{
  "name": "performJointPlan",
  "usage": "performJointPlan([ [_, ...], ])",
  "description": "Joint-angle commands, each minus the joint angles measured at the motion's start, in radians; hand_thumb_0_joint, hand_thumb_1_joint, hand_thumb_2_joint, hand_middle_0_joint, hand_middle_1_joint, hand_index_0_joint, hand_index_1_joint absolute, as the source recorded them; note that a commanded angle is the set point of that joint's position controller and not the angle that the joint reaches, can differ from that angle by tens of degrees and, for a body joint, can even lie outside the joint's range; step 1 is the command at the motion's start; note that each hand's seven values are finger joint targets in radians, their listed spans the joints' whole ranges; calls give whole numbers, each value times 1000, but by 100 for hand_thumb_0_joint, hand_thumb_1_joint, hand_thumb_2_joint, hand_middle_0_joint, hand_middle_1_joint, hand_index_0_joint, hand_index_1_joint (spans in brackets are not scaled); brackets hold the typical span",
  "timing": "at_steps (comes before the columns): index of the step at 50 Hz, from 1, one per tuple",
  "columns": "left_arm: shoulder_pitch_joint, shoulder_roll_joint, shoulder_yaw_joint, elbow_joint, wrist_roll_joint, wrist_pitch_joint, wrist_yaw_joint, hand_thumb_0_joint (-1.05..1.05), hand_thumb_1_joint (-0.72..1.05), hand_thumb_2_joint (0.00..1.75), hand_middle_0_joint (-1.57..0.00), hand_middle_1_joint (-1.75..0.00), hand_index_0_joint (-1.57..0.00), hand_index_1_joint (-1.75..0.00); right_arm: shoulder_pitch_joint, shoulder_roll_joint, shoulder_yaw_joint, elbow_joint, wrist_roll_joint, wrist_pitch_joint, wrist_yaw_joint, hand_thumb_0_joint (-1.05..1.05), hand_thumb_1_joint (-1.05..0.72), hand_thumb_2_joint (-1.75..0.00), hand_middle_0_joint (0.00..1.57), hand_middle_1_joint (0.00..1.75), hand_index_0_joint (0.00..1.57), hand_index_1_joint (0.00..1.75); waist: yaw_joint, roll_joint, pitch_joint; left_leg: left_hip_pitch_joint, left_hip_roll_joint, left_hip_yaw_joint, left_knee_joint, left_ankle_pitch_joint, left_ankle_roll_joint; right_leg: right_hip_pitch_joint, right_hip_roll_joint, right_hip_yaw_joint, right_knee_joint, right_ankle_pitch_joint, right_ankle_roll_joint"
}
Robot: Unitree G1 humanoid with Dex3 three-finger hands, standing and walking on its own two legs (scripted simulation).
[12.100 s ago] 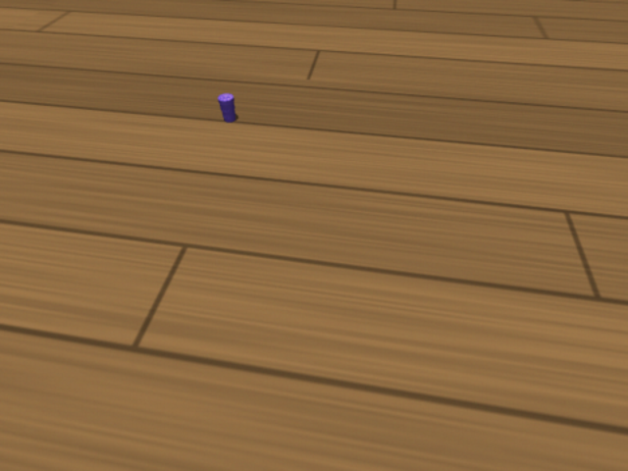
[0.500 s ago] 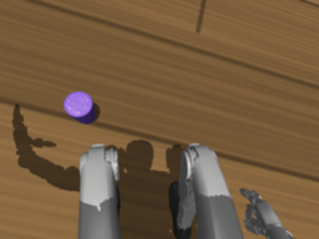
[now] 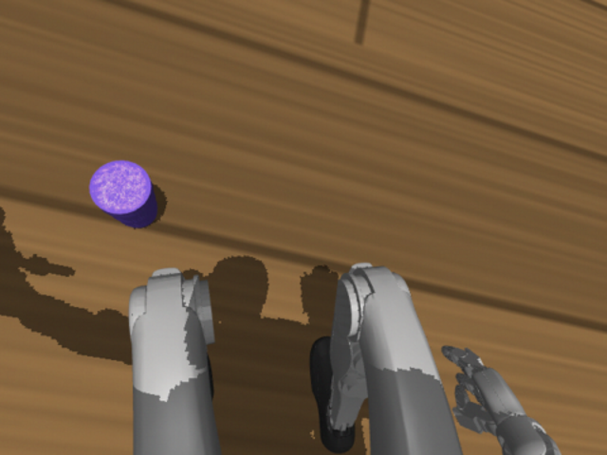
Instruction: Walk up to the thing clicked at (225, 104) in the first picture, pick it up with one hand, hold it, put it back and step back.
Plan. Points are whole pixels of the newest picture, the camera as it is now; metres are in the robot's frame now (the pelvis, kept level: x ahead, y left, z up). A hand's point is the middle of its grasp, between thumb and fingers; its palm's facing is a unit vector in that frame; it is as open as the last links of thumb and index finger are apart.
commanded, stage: approach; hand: left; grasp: from the side
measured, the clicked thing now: (130, 200) +0.47 +0.27 -0.29
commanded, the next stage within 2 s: close in in 0.28 s
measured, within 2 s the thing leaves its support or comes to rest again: neither
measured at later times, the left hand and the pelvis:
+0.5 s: hand (63, 212) +0.42 +0.34 -0.21, palm faces +0.24 -0.97 +0.05, open 17.7 cm; pelvis -0.01 +0.01 -0.07, yaw -6 degrees
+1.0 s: hand (110, 218) +0.42 +0.29 -0.23, palm faces +0.30 -0.95 +0.04, open 17.6 cm; pelvis -0.02 +0.01 -0.08, yaw -8 degrees
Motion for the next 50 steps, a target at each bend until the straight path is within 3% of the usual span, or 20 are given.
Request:
performJointPlan([
  [1,-165,310,15,-84,-39,-143,-12,0,-61,1,-8,-4,-6,-6,88,-244,-55,-52,-23,-21,-6,0,-91,-90,20,30,20,30,-8,220,-525,415,0,59,-184,96,27,207,40,-56,-191,119,-42],
  [5,-179,410,38,-50,-19,-216,3,0,-61,2,-8,-6,-6,-7,40,-267,-10,-70,-59,1,2,0,-91,-90,20,30,20,30,-1,287,-548,441,11,49,-145,106,17,226,47,-70,-144,130,-42],
  [7,-184,410,26,-44,-8,-246,16,0,-61,4,-7,-6,-5,-8,13,-277,10,-82,-78,17,6,0,-91,-91,20,30,20,30,-12,320,-544,456,16,39,-134,115,11,219,51,-82,-122,139,-42],
  [9,-215,460,38,-81,5,-279,36,0,-61,5,-7,-7,-5,-9,-9,-290,32,-79,-98,36,8,0,-92,-91,20,30,20,30,-13,396,-547,505,22,26,-128,140,2,203,53,-94,-94,156,-44],
  [11,-204,442,31,-83,15,-305,55,0,-61,4,-8,-7,-5,-9,-25,-298,45,-77,-117,50,13,0,-93,-91,20,30,20,30,-26,429,-547,538,30,8,-108,174,-4,189,55,-106,-66,180,-44],
  [12,-171,394,4,-22,13,-313,60,0,-61,5,-7,-8,-5,-10,-42,-306,55,-87,-123,57,16,0,-93,-91,20,30,20,30,-47,411,-535,541,31,-3,-98,175,-4,180,58,-115,-63,180,-42],
  [15,-209,404,-6,-82,24,-354,98,0,-61,6,-7,-9,-5,-11,-55,-311,78,-71,-150,75,19,0,-94,-91,20,30,20,30,-61,479,-521,571,38,-16,-73,221,-13,176,60,-129,-35,217,-41],
  [17,-191,264,-101,-36,35,-362,111,0,-61,6,-7,-10,-6,-12,-72,-311,84,-76,-162,84,24,0,-94,-91,20,30,20,30,-102,459,-469,548,41,-26,-58,204,-14,156,62,-143,-30,219,-40],
  [18,-171,228,-121,-13,35,-369,122,0,-61,7,-7,-11,-6,-12,-76,-313,89,-79,-168,86,26,0,-94,-91,20,30,20,30,-115,451,-454,540,41,-32,-48,205,-15,162,64,-152,-25,230,-38],
  [22,-155,245,-103,14,22,-426,194,0,-61,1,-7,-8,-7,-9,-119,-328,123,-106,-179,103,37,0,-95,-91,20,30,20,30,-117,378,-409,465,39,-51,-19,173,-12,198,71,-177,-13,221,-31],
  [24,-132,201,-115,43,16,-450,230,0,-61,2,-7,-8,-7,-9,-133,-324,146,-115,-190,111,45,0,-95,-91,20,30,20,30,-128,357,-392,449,40,-63,-2,181,-12,225,76,-188,-7,235,-27],
  [25,-143,216,-101,9,15,-470,253,0,-61,2,-7,-8,-7,-9,-147,-327,146,-121,-192,113,48,0,-95,-91,20,30,20,30,-115,353,-393,443,40,-61,3,161,-10,220,78,-187,-11,222,-27],
  [29,-123,252,-60,-21,43,-523,349,0,-61,4,-6,-8,-6,-8,-174,-336,160,-142,-216,124,60,0,-95,-91,20,30,20,30,-112,387,-375,413,41,-60,17,145,-13,260,83,-192,2,228,-23],
  [30,-120,240,-72,-31,54,-534,365,0,-61,4,-6,-8,-6,-8,-177,-336,159,-143,-221,128,63,0,-95,-91,20,30,20,30,-115,402,-368,423,42,-63,10,157,-16,253,83,-194,7,236,-25],
  [31,-113,185,-115,1,62,-539,375,0,-61,4,-6,-8,-6,-8,-184,-334,163,-137,-228,135,65,0,-95,-91,20,30,20,30,-132,409,-337,427,44,-70,2,145,-20,229,83,-201,13,222,-26],
  [32,-119,198,-102,-24,69,-545,390,0,-61,5,-6,-7,-5,-7,-188,-342,163,-154,-232,137,67,0,-95,-91,20,30,20,30,-137,419,-342,437,45,-74,3,148,-22,233,85,-208,12,233,-25],
  [34,-128,160,-146,-28,78,-555,404,0,-60,6,-5,-8,-5,-8,-198,-347,162,-160,-235,142,71,0,-94,-91,20,30,20,30,-160,418,-306,418,47,-81,-5,116,-23,218,83,-215,16,219,-26],
  [36,-100,115,-184,-6,72,-557,408,0,-61,4,-5,-7,-5,-7,-201,-345,165,-160,-241,145,76,0,-95,-91,20,30,20,30,-172,373,-306,392,45,-80,19,117,-17,231,87,-214,6,231,-22],
  [42,-109,55,-240,27,45,-575,445,0,-60,4,-4,-7,-5,-6,-211,-346,186,-173,-239,147,89,0,-95,-91,20,30,20,30,-194,307,-277,339,33,-92,36,59,-6,242,94,-229,-2,208,-15],
  [50,-113,89,-236,41,78,-625,520,0,-56,9,-3,-7,-4,-7,-236,-349,199,-184,-252,161,99,0,-93,-91,20,30,20,30,-180,326,-231,340,38,-104,22,40,-12,229,100,-237,12,192,-19],
])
